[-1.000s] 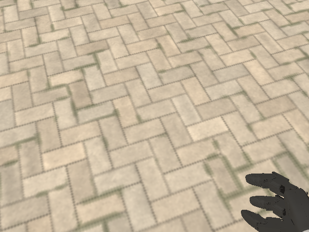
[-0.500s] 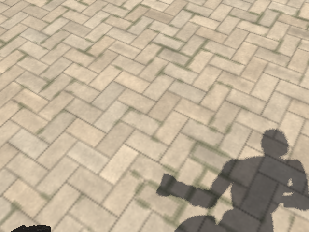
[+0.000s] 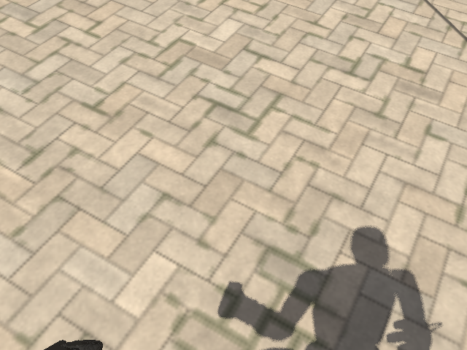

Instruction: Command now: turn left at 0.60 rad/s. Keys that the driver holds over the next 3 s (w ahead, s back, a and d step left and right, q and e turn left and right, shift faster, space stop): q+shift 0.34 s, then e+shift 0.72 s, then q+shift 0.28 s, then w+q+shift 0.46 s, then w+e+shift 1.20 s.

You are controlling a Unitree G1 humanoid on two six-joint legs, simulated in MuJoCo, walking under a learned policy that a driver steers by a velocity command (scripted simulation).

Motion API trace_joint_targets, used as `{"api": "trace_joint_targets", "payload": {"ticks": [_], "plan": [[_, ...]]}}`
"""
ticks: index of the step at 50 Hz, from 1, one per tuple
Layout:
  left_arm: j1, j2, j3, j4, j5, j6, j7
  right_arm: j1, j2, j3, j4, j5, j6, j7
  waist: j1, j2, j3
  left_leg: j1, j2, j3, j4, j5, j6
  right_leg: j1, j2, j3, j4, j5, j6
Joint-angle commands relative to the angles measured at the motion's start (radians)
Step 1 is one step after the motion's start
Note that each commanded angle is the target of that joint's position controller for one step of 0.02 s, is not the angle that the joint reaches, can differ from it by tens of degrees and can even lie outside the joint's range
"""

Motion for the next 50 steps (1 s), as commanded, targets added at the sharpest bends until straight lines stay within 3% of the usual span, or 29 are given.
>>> {"api": "trace_joint_targets", "payload": {"ticks": [1,2,4,5,6,10,17,19,20,21,22,23,24,26,28,29,31,34,36,37,38,39,40,41,42,43,44,47,50], "plan": [[-0.105,0.112,0.045,-0.125,0.023,-0.024,0.015,0.094,-0.268,-0.071,-0.085,-0.044,-0.037,-0.009,-0.042,0.34,-0.088,0.243,0.377,-0.678,-0.346,0.746,0.343,-0.35,0.131,0.106,0.438,-0.342,0.053],[-0.105,0.124,0.053,-0.118,0.004,-0.027,0.014,0.082,-0.243,-0.066,-0.087,-0.052,-0.053,-0.009,-0.024,0.229,-0.095,0.271,0.342,-0.617,-0.332,0.671,0.316,-0.374,0.098,0.173,0.522,-0.299,0.042],[-0.073,0.123,0.059,-0.09,0.002,-0.023,0.014,-0.018,-0.199,-0.061,-0.11,-0.003,-0.051,-0.028,0.026,0.12,-0.086,0.265,0.249,-0.484,-0.292,0.628,0.218,-0.385,0.069,0.19,0.49,-0.148,0.045],[-0.071,0.125,0.063,-0.089,0.006,-0.024,0.014,-0.048,-0.179,-0.056,-0.123,0.012,-0.041,-0.042,0.037,0.121,-0.102,0.252,0.218,-0.453,-0.289,0.61,0.192,-0.352,0.062,0.193,0.448,-0.091,0.052],[-0.067,0.106,0.059,-0.086,0.003,-0.028,0.008,-0.053,-0.172,-0.055,-0.129,0.014,-0.028,-0.05,0.042,0.126,-0.114,0.239,0.186,-0.435,-0.288,0.607,0.18,-0.317,0.078,0.178,0.411,-0.053,0.061],[-0.064,0.076,0.05,-0.066,-0.01,-0.045,-0.008,-0.024,-0.195,-0.074,-0.144,0.008,-0.001,-0.07,0.027,0.141,-0.144,0.259,0.148,-0.46,-0.279,0.532,0.165,-0.254,0.117,0.178,0.172,0.018,0.08],[-0.008,0.128,0.069,-0.033,-0.023,-0.073,-0.034,-0.083,-0.215,-0.089,-0.189,0.013,0.02,-0.055,0.029,0.235,-0.126,0.138,0.106,-0.61,-0.267,0.399,0.137,-0.034,0.144,0.193,-0.141,0.052,0.06],[0.076,0.143,0.075,0.006,-0.017,-0.081,-0.043,-0.119,-0.183,-0.072,-0.194,0.017,0.022,-0.056,0.057,0.239,-0.164,0.144,0.082,-0.556,-0.191,0.394,0.098,0.096,0.098,0.155,-0.324,0.217,0.033],[0.065,0.154,0.076,0.005,-0.006,-0.081,-0.044,-0.072,-0.14,-0.055,-0.183,0.006,0.021,-0.057,0.029,0.189,-0.173,0.098,0.039,-0.514,-0.138,0.261,0.065,0.179,0.022,0.22,-0.366,0.293,0.001],[0.02,0.187,0.069,-0.029,0.018,-0.076,-0.043,0.001,-0.069,-0.028,-0.168,-0.024,0.018,-0.052,-0.023,-0.039,-0.176,0.024,-0.074,-0.387,0.041,-0.057,0.01,0.229,-0.168,0.443,-0.426,0.405,-0.071],[-0.014,0.176,0.054,-0.031,0.064,-0.078,-0.047,-0.012,-0.097,-0.036,-0.193,-0.026,0.008,-0.054,-0.052,-0.219,-0.09,-0.09,-0.137,-0.326,0.171,-0.286,-0.045,0.12,-0.274,0.672,-0.467,0.414,-0.237],[-0.065,0.11,0.031,-0.045,0.053,-0.089,-0.053,0.018,-0.137,-0.043,-0.165,-0.035,-0.002,-0.057,-0.059,-0.167,-0.066,-0.06,-0.072,-0.349,0.257,-0.244,-0.087,0.06,-0.286,0.701,-0.48,0.327,-0.289],[-0.093,0.067,0.015,-0.043,0.03,-0.091,-0.057,-0.003,-0.157,-0.047,-0.141,-0.041,-0.003,-0.052,-0.055,-0.106,-0.049,-0.043,-0.026,-0.302,0.243,-0.167,-0.114,0.055,-0.22,0.587,-0.459,0.253,-0.248],[-0.053,0.143,0.036,-0.029,-0.014,-0.073,-0.051,-0.076,-0.131,-0.045,-0.143,-0.051,-0.011,-0.051,-0.007,-0.099,-0.026,-0.084,-0.014,-0.225,0.151,-0.091,-0.145,0.118,-0.125,0.532,-0.422,0.223,-0.188],[0.033,0.239,0.073,-0.02,-0.025,-0.048,-0.037,-0.135,-0.109,-0.039,-0.155,-0.03,-0.024,-0.049,0.038,-0.108,-0.027,-0.087,-0.061,-0.168,0.1,-0.108,-0.15,0.161,-0.08,0.521,-0.381,0.343,-0.186],[0.067,0.251,0.081,-0.019,-0.026,-0.04,-0.033,-0.146,-0.099,-0.037,-0.157,-0.019,-0.028,-0.05,0.051,-0.114,-0.043,-0.093,-0.078,-0.162,0.073,-0.123,-0.148,0.201,-0.076,0.54,-0.371,0.366,-0.192],[0.086,0.238,0.086,-0.026,-0.032,-0.028,-0.025,-0.151,-0.093,-0.039,-0.152,-0.002,-0.034,-0.053,0.059,-0.146,-0.074,-0.091,-0.093,-0.171,0.018,-0.109,-0.14,0.258,-0.077,0.587,-0.364,0.399,-0.199],[0.079,0.223,0.095,-0.038,-0.045,-0.01,-0.015,-0.131,-0.091,-0.043,-0.134,0.008,-0.049,-0.044,0.05,-0.168,-0.121,-0.037,-0.101,-0.184,-0.102,-0.056,-0.121,0.298,-0.074,0.635,-0.346,0.474,-0.194],[0.048,0.216,0.099,-0.054,-0.059,0.003,-0.006,-0.072,-0.09,-0.05,-0.102,0.008,-0.059,-0.033,0.013,-0.156,-0.147,0.088,-0.097,-0.167,-0.283,0.082,-0.095,0.25,-0.045,0.626,-0.315,0.461,-0.161],[0.041,0.202,0.095,-0.062,-0.063,0.008,-0.001,-0.028,-0.109,-0.059,-0.079,0.005,-0.058,-0.032,0.0,-0.14,-0.166,0.223,-0.05,-0.168,-0.366,0.201,-0.073,0.154,-0.012,0.594,-0.283,0.385,-0.121],[0.075,0.154,0.083,-0.064,-0.054,0.011,-0.001,-0.015,-0.153,-0.07,-0.077,-0.008,-0.052,-0.035,0.019,-0.018,-0.178,0.371,0.108,-0.284,-0.371,0.273,-0.01,-0.017,0.061,0.5,-0.14,0.142,-0.069],[0.102,0.138,0.08,-0.094,-0.052,0.001,-0.003,-0.063,-0.229,-0.081,-0.088,-0.051,-0.045,-0.029,0.062,0.306,-0.11,0.339,0.317,-0.524,-0.379,0.48,0.143,-0.248,0.204,0.295,0.027,-0.204,-0.013],[0.142,0.224,0.105,-0.072,-0.031,-0.007,-0.006,-0.117,-0.173,-0.069,-0.116,-0.072,-0.051,-0.031,0.067,0.242,-0.079,0.264,0.405,-0.523,-0.37,0.583,0.214,-0.267,0.113,0.29,0.253,-0.246,0.03],[0.164,0.261,0.12,-0.048,-0.036,-0.003,-0.012,-0.172,-0.117,-0.052,-0.132,-0.064,-0.053,-0.04,0.089,0.168,-0.062,0.233,0.354,-0.412,-0.349,0.608,0.189,-0.253,0.091,0.262,0.357,-0.184,0.043],[0.185,0.243,0.12,-0.027,-0.035,0.008,-0.011,-0.204,-0.096,-0.045,-0.138,-0.051,-0.053,-0.047,0.1,0.133,-0.052,0.227,0.278,-0.311,-0.33,0.583,0.147,-0.256,0.086,0.241,0.407,-0.117,0.057],[0.192,0.218,0.113,-0.024,-0.03,0.016,-0.013,-0.205,-0.087,-0.041,-0.132,-0.032,-0.052,-0.055,0.093,0.144,-0.044,0.254,0.248,-0.256,-0.311,0.609,0.129,-0.299,0.072,0.226,0.467,-0.052,0.07],[0.184,0.19,0.102,-0.032,-0.031,0.021,-0.019,-0.189,-0.089,-0.037,-0.128,-0.027,-0.049,-0.061,0.08,0.156,-0.034,0.25,0.232,-0.201,-0.304,0.689,0.133,-0.317,0.058,0.196,0.508,-0.022,0.084],[0.08,0.161,0.076,-0.098,-0.044,0.016,-0.033,-0.107,-0.113,-0.042,-0.113,-0.039,-0.032,-0.071,0.013,0.168,-0.015,0.308,0.237,-0.13,-0.324,0.709,0.171,-0.379,0.0,0.107,0.421,0.039,0.116],[0.036,0.143,0.06,-0.142,-0.036,0.015,-0.051,-0.072,-0.158,-0.055,-0.103,-0.038,-0.018,-0.066,-0.016,0.164,-0.028,0.356,0.277,-0.098,-0.333,0.69,0.189,-0.358,-0.042,0.075,0.304,0.037,0.12]]}}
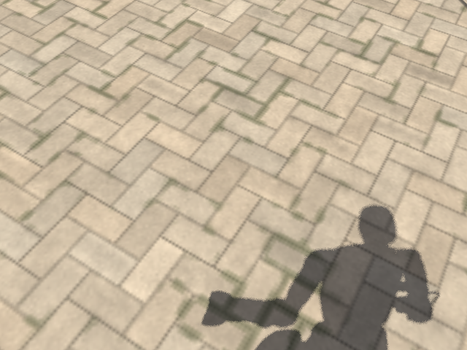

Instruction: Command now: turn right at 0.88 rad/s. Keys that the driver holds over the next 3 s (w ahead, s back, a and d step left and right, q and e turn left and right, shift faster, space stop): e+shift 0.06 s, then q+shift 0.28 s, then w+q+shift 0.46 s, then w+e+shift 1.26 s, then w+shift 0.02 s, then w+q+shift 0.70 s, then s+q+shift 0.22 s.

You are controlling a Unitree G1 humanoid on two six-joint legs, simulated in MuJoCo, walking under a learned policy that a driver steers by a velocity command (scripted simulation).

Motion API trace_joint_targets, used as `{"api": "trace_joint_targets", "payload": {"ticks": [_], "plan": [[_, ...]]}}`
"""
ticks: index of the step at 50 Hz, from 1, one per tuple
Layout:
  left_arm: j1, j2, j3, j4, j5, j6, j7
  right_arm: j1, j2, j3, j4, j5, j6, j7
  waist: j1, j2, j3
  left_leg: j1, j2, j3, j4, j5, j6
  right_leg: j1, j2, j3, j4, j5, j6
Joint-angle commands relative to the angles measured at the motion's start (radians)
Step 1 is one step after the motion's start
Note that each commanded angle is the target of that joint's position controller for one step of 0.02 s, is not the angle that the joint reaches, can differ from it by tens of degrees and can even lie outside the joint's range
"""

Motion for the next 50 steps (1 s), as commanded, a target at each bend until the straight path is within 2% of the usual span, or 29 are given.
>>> {"api": "trace_joint_targets", "payload": {"ticks": [1,4,7,8,9,10,11,12,13,14,15,17,19,21,28,29,30,32,38,39,40,41,42,43,44,45,46,47,50], "plan": [[-0.112,0.031,-0.014,-0.144,0.005,-0.02,-0.02,0.015,-0.2,-0.054,-0.053,0.003,0.001,0.001,-0.061,0.169,-0.071,0.176,0.291,-0.114,-0.074,0.594,0.192,-0.108,-0.05,-0.044,-0.099,0.009,0.004],[-0.117,0.023,-0.02,-0.159,0.012,-0.015,-0.029,0.008,-0.23,-0.065,-0.045,0.019,-0.002,0.021,-0.055,0.165,-0.078,0.104,0.294,-0.058,-0.058,0.616,0.181,0.032,-0.036,-0.088,-0.228,-0.009,-0.028],[-0.097,0.014,-0.02,-0.159,0.019,-0.007,-0.019,0.017,-0.239,-0.06,-0.014,0.054,-0.016,0.047,-0.023,0.174,-0.104,0.099,0.297,-0.089,0.012,0.653,0.173,0.177,0.028,-0.092,-0.43,-0.027,-0.081],[-0.05,0.012,-0.019,-0.138,0.023,-0.007,-0.015,-0.005,-0.221,-0.049,-0.006,0.068,-0.022,0.052,0.016,0.164,-0.121,0.071,0.276,-0.08,0.065,0.622,0.144,0.287,0.043,-0.088,-0.587,0.085,-0.113],[0.004,0.032,-0.015,-0.115,0.033,-0.011,-0.007,0.021,-0.163,-0.023,0.02,0.067,-0.033,0.06,0.047,0.107,-0.154,-0.02,0.233,-0.049,0.133,0.564,0.084,0.488,0.028,-0.053,-0.764,0.317,-0.147],[0.085,0.087,-0.014,-0.103,0.053,-0.016,0.01,0.048,-0.076,0.019,0.011,0.016,-0.049,0.068,0.047,-0.04,-0.289,-0.192,0.169,-0.017,0.247,0.224,-0.006,0.795,-0.164,0.14,-0.7,0.761,-0.188],[0.014,0.086,-0.032,-0.11,0.081,-0.028,0.018,0.111,-0.032,0.039,0.017,-0.001,-0.049,0.077,-0.005,-0.202,-0.338,-0.282,0.111,-0.047,0.364,-0.361,-0.087,0.763,-0.384,0.284,-0.635,0.981,-0.384],[-0.007,0.017,-0.043,-0.111,0.078,-0.042,0.008,0.069,-0.145,0.006,0.031,0.026,-0.032,0.07,0.048,-0.097,-0.335,-0.267,0.11,-0.123,0.487,-0.441,-0.12,0.675,-0.369,0.225,-0.641,0.913,-0.447],[-0.042,0.064,-0.029,-0.094,0.067,-0.048,0.007,0.041,-0.197,-0.014,0.008,0.05,-0.023,0.066,0.036,-0.129,-0.252,-0.337,0.092,-0.11,0.585,-0.426,-0.127,0.627,-0.323,0.167,-0.659,0.814,-0.428],[-0.07,0.11,-0.011,-0.086,0.057,-0.05,0.012,0.053,-0.214,-0.027,0.025,0.056,-0.013,0.051,0.034,-0.122,-0.201,-0.391,0.085,-0.107,0.661,-0.387,-0.129,0.593,-0.288,0.122,-0.686,0.694,-0.393],[-0.102,0.114,-0.007,-0.084,0.047,-0.051,0.018,0.073,-0.226,-0.038,0.035,0.052,0.003,0.036,0.023,-0.124,-0.15,-0.407,0.081,-0.119,0.717,-0.328,-0.137,0.526,-0.282,0.084,-0.715,0.626,-0.373],[-0.156,0.061,-0.023,-0.083,0.056,-0.055,0.03,0.137,-0.201,-0.044,0.052,0.053,0.034,0.016,-0.015,-0.117,-0.112,-0.371,0.063,-0.1,0.822,-0.234,-0.157,0.412,-0.266,-0.01,-0.759,0.556,-0.359],[-0.11,0.03,-0.024,-0.061,0.043,-0.069,0.036,0.131,-0.175,-0.042,0.027,0.054,0.039,0.019,0.011,-0.138,-0.117,-0.451,0.108,-0.077,0.813,-0.11,-0.148,0.443,-0.277,0.007,-0.882,-0.045,-0.329],[-0.069,0.037,-0.02,-0.032,0.038,-0.093,0.04,0.068,-0.173,-0.045,-0.018,0.05,0.026,0.028,0.034,-0.129,-0.081,-0.546,0.133,-0.086,0.776,-0.052,-0.13,0.493,-0.314,0.067,-0.959,-0.289,-0.305],[-0.031,0.071,0.01,0.023,0.037,-0.144,0.027,0.065,-0.113,-0.036,-0.066,0.059,-0.005,0.062,-0.002,-0.05,-0.003,-0.676,0.184,-0.108,0.665,0.031,-0.077,0.594,-0.368,-0.054,-1.031,-0.271,-0.288],[0.018,0.075,0.002,0.045,0.093,-0.136,0.005,0.035,-0.118,-0.035,-0.065,-0.045,0.032,0.11,0.004,0.006,0.0,-0.636,0.147,-0.054,0.625,0.044,-0.057,0.551,-0.359,-0.124,-1.016,-0.287,-0.258],[0.013,0.083,0.006,0.044,0.094,-0.136,-0.004,0.006,-0.105,-0.033,-0.084,-0.034,0.044,0.135,0.004,-0.037,0.015,-0.615,0.151,-0.043,0.591,0.068,-0.041,0.521,-0.347,-0.163,-1.007,-0.281,-0.238],[0.008,0.099,0.008,0.044,0.085,-0.138,-0.007,-0.032,-0.106,-0.029,-0.106,-0.005,0.047,0.158,-0.001,-0.077,0.027,-0.579,0.159,-0.026,0.54,0.086,-0.01,0.494,-0.357,-0.206,-1.012,-0.306,-0.214],[0.027,0.136,0.015,0.062,0.077,-0.105,-0.02,-0.073,-0.144,-0.025,-0.119,0.0,0.046,0.141,-0.011,-0.059,0.053,-0.435,0.11,0.099,0.398,-0.085,0.099,0.567,-0.36,-0.334,-0.912,-0.185,-0.193],[0.017,0.149,0.017,0.064,0.071,-0.097,-0.025,0.011,-0.15,-0.03,-0.092,0.006,0.041,0.127,-0.059,-0.049,0.02,-0.319,0.057,0.137,0.375,-0.118,0.119,0.554,-0.349,-0.374,-0.774,0.081,-0.19],[-0.004,0.153,0.016,0.066,0.056,-0.085,-0.032,0.21,-0.159,-0.044,-0.024,0.013,0.027,0.106,-0.17,0.031,-0.075,-0.081,-0.02,0.153,0.304,-0.097,0.144,0.496,-0.295,-0.443,-0.456,0.433,-0.18],[-0.025,0.102,-0.009,0.045,0.066,-0.086,-0.035,0.478,-0.226,-0.069,0.08,0.005,0.006,0.08,-0.281,0.224,-0.139,0.199,-0.061,0.031,0.196,-0.207,0.16,0.253,-0.223,-0.427,-0.022,0.474,-0.16],[-0.036,-0.061,-0.055,-0.051,0.077,-0.109,-0.041,0.393,-0.358,-0.079,0.061,0.005,0.002,0.065,-0.163,0.553,-0.089,0.306,0.188,-0.543,-0.093,-0.535,0.209,-0.218,-0.032,-0.295,0.276,-0.232,-0.094],[-0.143,0.013,-0.051,-0.091,0.093,-0.119,-0.034,0.313,-0.344,-0.073,-0.008,0.006,-0.01,0.063,-0.176,0.353,-0.122,0.28,0.29,-0.792,-0.265,-0.539,0.209,-0.327,-0.01,-0.07,0.369,-0.176,-0.093],[-0.153,0.045,-0.047,-0.081,0.074,-0.124,-0.033,0.303,-0.308,-0.063,0.001,-0.014,-0.017,0.057,-0.151,0.219,-0.088,0.278,0.342,-0.695,-0.228,-0.415,0.197,-0.372,-0.051,-0.063,0.395,-0.065,-0.117],[-0.076,0.037,-0.054,-0.027,0.063,-0.129,-0.029,0.291,-0.266,-0.051,0.007,-0.028,-0.031,0.054,-0.104,0.131,-0.085,0.211,0.329,-0.581,-0.175,-0.306,0.17,-0.316,-0.093,-0.055,0.344,0.033,-0.142],[-0.02,0.03,-0.056,0.023,0.064,-0.125,-0.034,0.234,-0.213,-0.034,0.007,-0.024,-0.049,0.056,-0.057,0.081,-0.074,0.131,0.27,-0.469,-0.172,-0.271,0.121,-0.242,-0.123,-0.029,0.285,0.11,-0.153],[0.036,0.022,-0.057,0.058,0.059,-0.111,-0.043,0.207,-0.179,-0.019,0.007,-0.018,-0.072,0.056,-0.024,0.104,-0.064,0.055,0.253,-0.408,-0.2,-0.217,0.075,-0.171,-0.126,0.0,0.262,0.171,-0.151],[0.031,0.006,-0.051,0.116,0.025,-0.072,-0.068,0.222,-0.158,-0.009,0.047,-0.013,-0.113,0.061,-0.014,0.051,0.037,0.024,0.202,-0.194,-0.273,0.002,-0.028,-0.2,-0.06,0.073,0.201,0.277,-0.153]]}}
Over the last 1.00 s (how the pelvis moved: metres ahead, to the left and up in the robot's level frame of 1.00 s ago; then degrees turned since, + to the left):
0.00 0.00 0.02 -1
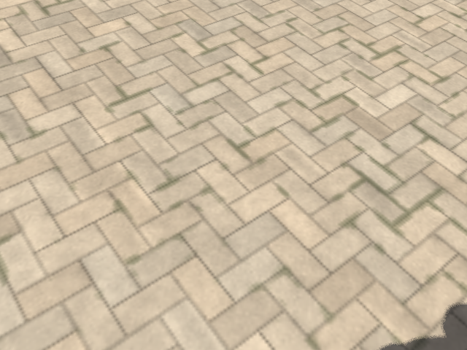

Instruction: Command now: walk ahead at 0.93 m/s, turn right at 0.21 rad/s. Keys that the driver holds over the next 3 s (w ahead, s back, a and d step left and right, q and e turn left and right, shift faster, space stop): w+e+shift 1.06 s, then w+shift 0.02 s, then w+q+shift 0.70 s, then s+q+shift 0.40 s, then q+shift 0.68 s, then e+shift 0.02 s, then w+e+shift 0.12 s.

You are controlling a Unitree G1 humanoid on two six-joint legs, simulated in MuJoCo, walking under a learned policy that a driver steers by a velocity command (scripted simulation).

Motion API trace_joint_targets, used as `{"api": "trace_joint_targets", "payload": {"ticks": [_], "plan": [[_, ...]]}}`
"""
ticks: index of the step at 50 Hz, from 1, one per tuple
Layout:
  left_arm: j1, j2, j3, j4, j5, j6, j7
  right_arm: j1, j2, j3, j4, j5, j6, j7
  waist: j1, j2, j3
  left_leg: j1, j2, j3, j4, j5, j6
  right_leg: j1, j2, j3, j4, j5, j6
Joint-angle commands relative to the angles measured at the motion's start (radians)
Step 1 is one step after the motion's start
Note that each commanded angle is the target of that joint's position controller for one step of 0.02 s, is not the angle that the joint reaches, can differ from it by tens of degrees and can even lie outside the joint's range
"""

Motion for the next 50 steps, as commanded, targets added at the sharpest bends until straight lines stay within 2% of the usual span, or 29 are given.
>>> {"api": "trace_joint_targets", "payload": {"ticks": [1,6,9,12,13,14,15,16,17,18,19,20,22,24,25,27,30,32,33,34,35,36,37,38,39,40,43,47,50], "plan": [[-0.003,0.079,0.024,-0.001,-0.025,0.017,-0.018,0.027,-0.151,-0.038,-0.028,0.0,-0.055,-0.001,0.004,0.063,0.114,0.049,0.246,-0.178,-0.391,0.188,-0.121,-0.181,0.026,0.078,-0.072,0.143,-0.02],[-0.148,0.042,-0.001,-0.018,-0.013,-0.003,-0.031,0.092,-0.083,-0.006,0.03,0.009,-0.069,-0.015,-0.011,0.087,0.128,0.184,0.177,0.074,-0.416,0.769,-0.147,-0.187,0.099,-0.125,-0.333,0.251,-0.07],[-0.14,0.042,-0.017,-0.025,-0.013,-0.002,-0.029,0.06,-0.116,-0.001,0.045,0.014,-0.069,-0.042,0.036,0.121,0.078,0.233,0.191,0.138,-0.351,1.292,-0.156,0.01,0.164,-0.255,-0.529,0.253,-0.109],[0.143,0.143,0.014,0.048,-0.012,0.019,-0.013,-0.017,-0.207,-0.028,0.038,-0.003,-0.038,-0.086,0.206,0.197,-0.076,0.33,0.254,0.13,-0.008,1.704,-0.162,0.287,0.234,-0.263,-0.551,0.151,-0.158],[0.36,0.194,0.04,0.112,-0.011,0.024,-0.005,-0.095,-0.226,-0.038,0.013,-0.013,-0.023,-0.09,0.31,0.191,-0.144,0.254,0.262,0.108,0.248,1.681,-0.151,0.48,0.233,-0.213,-0.57,0.098,-0.197],[0.577,0.232,0.07,0.169,-0.018,0.022,0.008,-0.211,-0.245,-0.049,-0.01,-0.004,-0.01,-0.084,0.441,0.128,-0.164,0.07,0.195,0.098,0.723,1.35,-0.13,0.677,0.162,-0.077,-0.677,0.087,-0.29],[0.523,0.177,0.067,0.209,-0.047,0.032,0.02,-0.37,-0.098,-0.011,-0.043,-0.007,-0.023,-0.048,0.401,-0.141,-0.021,-0.3,-0.04,0.05,1.137,0.103,-0.094,0.747,0.131,0.013,-0.724,0.096,-0.302],[0.343,0.203,0.056,0.163,-0.013,0.021,0.019,-0.251,0.044,0.032,-0.129,-0.014,-0.048,-0.033,0.138,-0.17,0.016,-0.611,-0.064,-0.129,1.324,-0.121,-0.12,0.754,0.078,0.329,-0.625,0.351,-0.393],[0.264,0.23,0.066,0.113,-0.001,0.018,0.034,-0.136,0.021,0.051,-0.191,0.0,-0.074,-0.015,0.08,-0.184,-0.16,-0.734,-0.044,-0.297,1.296,-0.134,-0.125,0.86,-0.104,0.753,-0.913,-0.136,-0.53],[0.235,0.16,0.06,0.093,0.013,0.013,0.045,-0.147,-0.074,0.046,-0.167,-0.021,-0.096,-0.008,0.057,0.043,-0.043,-0.729,0.027,-0.308,1.136,-0.049,-0.096,0.709,-0.126,0.83,-1.103,-0.4,-0.472],[0.187,0.132,0.052,0.094,0.02,0.002,0.049,-0.194,-0.115,0.034,-0.161,-0.03,-0.091,-0.006,0.015,0.155,0.04,-0.675,0.072,-0.3,1.016,-0.007,-0.106,0.555,-0.1,0.761,-1.129,-0.425,-0.419],[0.174,0.138,0.048,0.097,0.013,-0.015,0.05,-0.213,-0.107,0.041,-0.153,-0.053,-0.071,-0.009,-0.009,0.197,0.092,-0.629,0.094,-0.284,0.947,-0.007,-0.12,0.449,-0.04,0.667,-1.13,-0.342,-0.38],[0.169,0.147,0.044,0.095,0.0,-0.051,0.053,-0.242,-0.104,0.053,-0.165,-0.056,-0.024,-0.007,-0.034,0.192,0.148,-0.515,0.155,-0.246,0.743,0.026,-0.165,0.236,0.025,0.538,-1.163,-0.256,-0.356],[0.17,0.163,0.054,0.086,-0.006,-0.068,0.047,-0.344,-0.089,0.063,-0.199,-0.041,-0.015,0.0,0.008,0.163,0.146,-0.41,0.171,-0.184,0.527,0.156,-0.19,0.148,0.104,0.396,-1.183,-0.096,-0.326],[0.182,0.173,0.06,0.087,-0.009,-0.07,0.045,-0.399,-0.064,0.075,-0.231,-0.021,-0.016,0.004,0.036,0.091,0.147,-0.361,0.172,-0.174,0.384,0.23,-0.192,0.129,0.115,0.375,-1.17,-0.006,-0.309],[0.232,0.166,0.067,0.103,-0.022,-0.069,0.035,-0.494,-0.032,0.086,-0.264,-0.001,-0.02,0.003,0.112,0.053,0.116,-0.309,0.134,-0.141,0.199,0.379,-0.184,0.213,0.14,0.342,-1.127,0.176,-0.254],[0.239,0.207,0.087,0.098,-0.019,-0.062,0.032,-0.486,-0.061,0.074,-0.269,0.008,-0.03,-0.004,0.136,-0.004,0.036,-0.236,0.077,-0.143,0.046,0.417,-0.155,0.39,0.11,0.36,-1.029,0.387,-0.209],[0.213,0.235,0.096,0.087,-0.013,-0.065,0.035,-0.362,-0.132,0.041,-0.234,0.006,-0.04,-0.021,0.075,-0.011,-0.068,-0.07,0.028,-0.158,-0.005,0.309,-0.132,0.477,0.108,0.368,-0.845,0.611,-0.162],[0.167,0.27,0.103,0.078,-0.009,-0.069,0.03,-0.203,-0.177,0.017,-0.196,0.008,-0.046,-0.032,-0.027,-0.004,-0.162,0.109,0.029,-0.162,-0.014,0.244,-0.117,0.453,0.128,0.35,-0.654,0.646,-0.141],[0.097,0.25,0.099,0.056,-0.007,-0.08,0.027,0.028,-0.237,-0.015,-0.142,-0.001,-0.052,-0.049,-0.152,0.008,-0.263,0.363,0.111,-0.214,0.041,0.138,-0.095,0.306,0.165,0.32,-0.398,0.529,-0.124],[0.055,0.076,0.053,0.011,0.001,-0.092,0.035,0.243,-0.301,-0.04,-0.096,-0.03,-0.055,-0.065,-0.196,0.209,-0.366,0.573,0.382,-0.48,0.021,-0.195,-0.088,0.108,0.222,0.231,-0.06,-0.208,-0.135],[0.188,0.02,0.023,-0.066,-0.056,-0.086,0.032,0.098,-0.373,-0.058,-0.115,-0.049,-0.045,-0.054,-0.035,0.52,-0.448,0.616,0.583,-1.097,-0.252,-0.433,0.021,-0.147,0.252,0.128,0.141,-0.342,-0.107],[0.113,0.111,0.028,-0.02,-0.02,-0.057,0.043,-0.046,-0.238,-0.048,-0.15,-0.038,-0.035,-0.045,-0.04,0.281,-0.267,0.457,0.509,-0.999,-0.28,-0.605,0.033,-0.229,0.146,0.096,0.179,-0.203,-0.112],[0.047,0.137,0.038,-0.027,0.001,-0.044,0.031,-0.096,-0.157,-0.028,-0.151,-0.024,-0.03,-0.04,-0.039,0.173,-0.158,0.333,0.452,-0.772,-0.256,-0.429,0.015,-0.221,0.109,0.061,0.122,-0.121,-0.103],[0.014,0.133,0.039,-0.029,0.008,-0.034,0.016,-0.088,-0.125,-0.021,-0.124,-0.029,-0.029,-0.035,-0.031,0.096,-0.099,0.238,0.409,-0.616,-0.254,-0.212,0.002,-0.191,0.077,0.054,0.088,-0.096,-0.09],[-0.025,0.11,0.035,-0.051,0.022,-0.023,-0.001,-0.044,-0.113,-0.017,-0.084,-0.024,-0.032,-0.038,-0.025,0.101,-0.063,0.18,0.373,-0.495,-0.259,-0.091,-0.013,-0.18,0.048,0.059,0.066,-0.093,-0.085],[-0.093,0.045,0.008,-0.119,0.024,0.014,-0.029,0.025,-0.063,-0.007,0.001,0.007,-0.06,-0.018,0.008,0.143,-0.003,0.123,0.349,-0.291,-0.293,0.144,-0.049,-0.23,0.004,0.044,0.051,-0.054,-0.079],[-0.209,0.062,-0.011,-0.2,0.015,0.023,-0.044,-0.017,-0.101,-0.014,0.02,0.002,-0.087,-0.013,0.05,0.128,0.073,0.032,0.313,-0.05,-0.379,0.358,-0.065,-0.205,0.002,-0.01,-0.13,0.122,-0.077],[-0.33,0.062,-0.024,-0.23,0.02,0.021,-0.063,0.054,-0.137,-0.022,0.059,-0.001,-0.086,-0.021,0.018,0.082,0.149,0.076,0.274,0.087,-0.419,0.546,-0.086,-0.138,0.038,-0.139,-0.381,0.166,-0.114]]}}
Over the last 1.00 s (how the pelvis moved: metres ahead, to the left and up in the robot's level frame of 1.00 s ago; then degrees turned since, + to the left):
0.23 0.12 -0.01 22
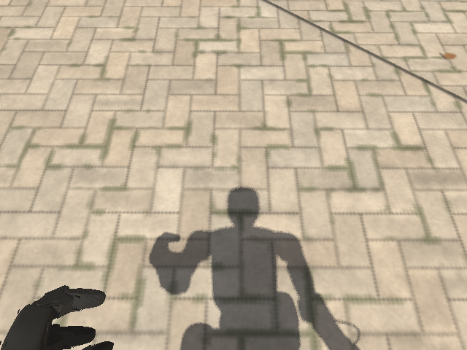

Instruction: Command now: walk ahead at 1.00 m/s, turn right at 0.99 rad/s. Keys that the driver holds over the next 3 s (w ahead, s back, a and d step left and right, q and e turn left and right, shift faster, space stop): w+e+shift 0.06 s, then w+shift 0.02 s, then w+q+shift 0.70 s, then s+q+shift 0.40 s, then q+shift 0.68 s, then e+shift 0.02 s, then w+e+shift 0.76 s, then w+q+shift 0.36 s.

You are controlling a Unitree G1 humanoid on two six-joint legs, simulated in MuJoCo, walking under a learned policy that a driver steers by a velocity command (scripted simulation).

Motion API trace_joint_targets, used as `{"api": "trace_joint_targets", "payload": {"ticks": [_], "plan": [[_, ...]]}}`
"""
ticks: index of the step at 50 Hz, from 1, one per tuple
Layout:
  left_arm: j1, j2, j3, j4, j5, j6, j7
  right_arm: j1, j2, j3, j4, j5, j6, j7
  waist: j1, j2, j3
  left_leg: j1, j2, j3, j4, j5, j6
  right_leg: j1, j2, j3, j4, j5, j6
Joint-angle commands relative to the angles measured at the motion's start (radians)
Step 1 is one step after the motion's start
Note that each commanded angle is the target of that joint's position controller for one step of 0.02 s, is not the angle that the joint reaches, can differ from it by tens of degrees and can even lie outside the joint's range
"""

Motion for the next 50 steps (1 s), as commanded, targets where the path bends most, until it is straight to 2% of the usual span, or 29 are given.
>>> {"api": "trace_joint_targets", "payload": {"ticks": [1,4,6,7,8,9,11,14,17,20,24,26,28,29,30,31,32,33,34,37,39,41,43,44,45,47,48,49,50], "plan": [[-0.098,-0.017,-0.028,-0.079,-0.001,-0.01,-0.02,-0.086,-0.086,-0.003,-0.069,-0.002,-0.025,-0.006,0.064,0.084,0.144,-0.145,0.193,0.027,-0.135,0.767,0.043,0.141,0.037,-0.107,-0.212,0.046,-0.046],[0.016,0.018,-0.017,-0.037,0.004,-0.019,-0.004,-0.045,-0.175,-0.021,-0.067,-0.003,0.005,-0.03,0.149,0.164,0.027,-0.037,0.242,0.041,0.125,1.398,0.036,0.375,0.147,-0.147,-0.292,-0.057,-0.096],[0.395,0.085,0.022,0.093,0.015,-0.029,0.029,-0.101,-0.196,-0.017,-0.086,-0.008,0.026,-0.033,0.317,0.187,-0.123,-0.189,0.279,-0.005,0.539,1.373,0.09,0.825,0.173,-0.021,-0.385,-0.112,-0.152],[0.48,0.143,0.055,0.147,0.015,-0.026,0.054,-0.11,-0.165,-0.016,-0.089,-0.011,0.032,-0.023,0.331,0.102,-0.154,-0.405,0.181,-0.004,0.906,0.753,0.092,1.05,0.101,0.11,-0.455,-0.178,-0.17],[0.378,0.255,0.075,0.108,0.029,-0.02,0.072,0.02,-0.021,0.017,-0.163,0.012,0.028,-0.007,0.136,-0.175,-0.278,-0.759,0.056,-0.077,1.313,-0.168,0.065,1.304,-0.225,0.571,-0.471,-0.137,-0.234],[0.436,0.231,0.078,0.078,0.014,-0.013,0.084,-0.094,-0.101,0.01,-0.207,0.035,0.015,-0.011,0.226,-0.043,-0.413,-0.86,0.028,-0.265,1.403,-0.069,0.082,1.314,-0.28,0.764,-0.662,-0.276,-0.275],[0.369,0.131,0.059,0.132,0.014,-0.044,0.1,-0.173,-0.083,0.016,-0.193,0.047,0.012,-0.006,0.154,0.103,-0.074,-0.889,0.092,-0.291,1.269,0.06,0.092,0.948,-0.246,0.548,-0.791,-0.268,-0.211],[0.305,0.029,0.026,0.162,0.0,-0.105,0.1,-0.092,-0.023,0.022,-0.12,0.012,0.073,0.023,0.032,0.11,0.041,-0.688,0.152,-0.346,1.09,0.098,0.075,0.608,-0.162,0.305,-0.891,-0.196,-0.124],[0.335,0.009,0.02,0.2,-0.012,-0.143,0.08,-0.218,0.003,0.021,-0.144,0.02,0.095,0.042,0.044,0.057,0.117,-0.769,0.153,-0.322,0.933,0.225,0.083,0.583,-0.091,0.103,-0.959,0.002,-0.042],[0.356,-0.005,0.012,0.218,-0.018,-0.159,0.072,-0.34,0.027,0.03,-0.178,0.032,0.079,0.053,0.067,0.035,0.127,-0.759,0.108,-0.219,0.713,0.432,0.116,0.622,-0.014,-0.085,-0.971,0.299,0.029],[0.414,0.034,0.003,0.245,-0.028,-0.166,0.101,-0.432,0.027,0.04,-0.202,0.028,0.063,0.075,0.081,0.029,0.095,-0.651,0.013,-0.079,0.46,0.578,0.171,0.792,-0.049,-0.175,-0.943,0.78,0.089],[0.404,0.093,0.015,0.238,-0.018,-0.146,0.134,-0.358,-0.018,0.029,-0.181,0.02,0.07,0.076,0.025,-0.037,0.015,-0.556,-0.064,-0.04,0.424,0.498,0.195,0.918,-0.086,-0.192,-0.781,1.125,0.118],[0.331,0.148,0.033,0.21,0.002,-0.106,0.155,-0.077,-0.099,-0.005,-0.104,0.016,0.083,0.064,-0.131,-0.076,-0.114,-0.275,-0.126,-0.055,0.452,0.335,0.235,0.887,-0.126,-0.176,-0.407,1.304,0.122],[0.248,0.171,0.042,0.183,0.012,-0.089,0.154,0.149,-0.151,-0.035,-0.043,0.014,0.086,0.049,-0.25,-0.049,-0.173,-0.057,-0.098,-0.153,0.406,0.241,0.294,0.738,-0.122,-0.153,-0.054,1.155,0.108],[0.2,0.1,0.03,0.184,0.015,-0.087,0.127,0.183,-0.179,-0.057,-0.018,0.035,0.087,0.029,-0.248,0.113,-0.118,0.048,-0.043,-0.243,0.351,0.213,0.339,0.515,0.051,-0.156,0.391,0.232,0.091],[0.244,-0.065,-0.018,0.095,0.019,-0.117,0.112,0.075,-0.238,-0.064,-0.03,0.016,0.096,0.024,-0.061,0.336,-0.088,0.212,0.096,-0.601,0.424,0.424,0.452,0.056,0.163,-0.028,0.715,-0.476,0.126],[0.27,-0.037,-0.035,0.017,0.001,-0.143,0.104,0.019,-0.247,-0.07,-0.076,0.011,0.099,0.017,-0.039,0.278,-0.25,0.309,0.234,-0.99,0.142,0.057,0.569,-0.106,0.139,0.16,0.721,-0.44,0.118],[0.216,0.023,-0.035,0.021,0.014,-0.162,0.097,-0.031,-0.173,-0.062,-0.101,0.01,0.098,0.008,-0.026,0.068,-0.13,0.154,0.244,-1.032,-0.021,-0.146,0.506,-0.11,0.073,0.186,0.582,-0.329,0.095],[0.206,0.04,-0.029,0.03,0.018,-0.16,0.093,-0.087,-0.127,-0.05,-0.096,0.013,0.096,0.008,0.038,-0.042,-0.017,-0.038,0.208,-0.945,-0.052,-0.147,0.444,-0.045,0.029,0.166,0.468,-0.269,0.095],[0.202,0.015,-0.047,0.014,0.05,-0.09,0.088,-0.145,-0.107,-0.033,-0.107,0.024,0.052,0.002,0.128,-0.059,0.099,-0.423,0.076,-0.74,-0.089,0.01,0.403,0.138,-0.044,0.137,0.223,-0.285,0.155],[0.104,0.005,-0.058,-0.037,0.041,-0.074,0.077,-0.154,-0.139,-0.043,-0.12,0.027,0.03,0.005,0.108,-0.011,0.121,-0.543,0.012,-0.64,-0.123,0.153,0.391,0.225,-0.056,0.079,0.003,-0.182,0.177],[0.016,-0.032,-0.072,-0.071,0.017,-0.084,0.072,-0.14,-0.14,-0.05,-0.111,0.036,0.033,0.003,0.072,0.016,0.138,-0.554,-0.051,-0.543,-0.028,0.613,0.322,0.321,-0.011,0.032,-0.242,0.008,0.178],[0.007,-0.046,-0.074,-0.072,0.001,-0.092,0.08,-0.073,-0.155,-0.065,-0.09,0.047,0.049,0.009,0.01,0.06,0.042,-0.439,-0.099,-0.494,0.102,0.882,0.227,0.415,0.092,-0.006,-0.413,0.144,0.152],[-0.081,-0.024,-0.043,-0.119,-0.034,-0.136,0.1,-0.03,-0.07,-0.048,-0.111,0.103,0.055,-0.016,-0.034,0.027,0.005,-0.464,-0.111,-0.597,0.147,0.653,0.179,0.506,0.179,0.061,-0.556,0.154,0.173],[-0.069,0.006,-0.025,-0.128,-0.051,-0.147,0.111,-0.04,-0.098,-0.048,-0.106,0.098,0.062,-0.027,-0.005,0.065,-0.028,-0.413,-0.108,-0.631,0.181,0.616,0.154,0.561,0.203,0.075,-0.631,0.187,0.177],[0.094,0.061,0.013,-0.096,-0.047,-0.152,0.135,-0.164,-0.142,-0.063,-0.155,0.082,0.076,-0.042,0.12,0.157,-0.129,-0.385,-0.151,-0.608,0.426,0.627,0.06,0.761,0.168,0.096,-0.73,0.381,0.164],[0.31,0.084,0.026,-0.043,-0.028,-0.145,0.139,-0.194,-0.092,-0.051,-0.189,0.059,0.082,-0.044,0.203,0.177,-0.291,-0.452,-0.184,-0.56,0.7,0.415,0.003,1.023,0.031,0.179,-0.659,0.544,0.113],[0.447,0.107,0.02,-0.015,-0.004,-0.127,0.137,-0.151,0.063,-0.002,-0.23,0.008,0.097,-0.047,0.205,-0.023,-0.449,-0.659,-0.251,-0.454,1.02,-0.442,-0.029,1.283,-0.26,0.403,-0.447,1.159,0.031],[0.418,0.088,0.011,-0.003,0.023,-0.114,0.108,0.085,0.002,0.001,-0.25,0.057,0.094,-0.026,0.075,-0.237,-0.659,-0.722,-0.189,-0.525,1.341,-0.464,-0.049,1.371,-0.539,0.733,-0.441,1.171,-0.187]]}}
Over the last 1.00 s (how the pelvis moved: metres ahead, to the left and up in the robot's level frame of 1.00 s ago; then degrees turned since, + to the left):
0.83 -0.13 0.00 -49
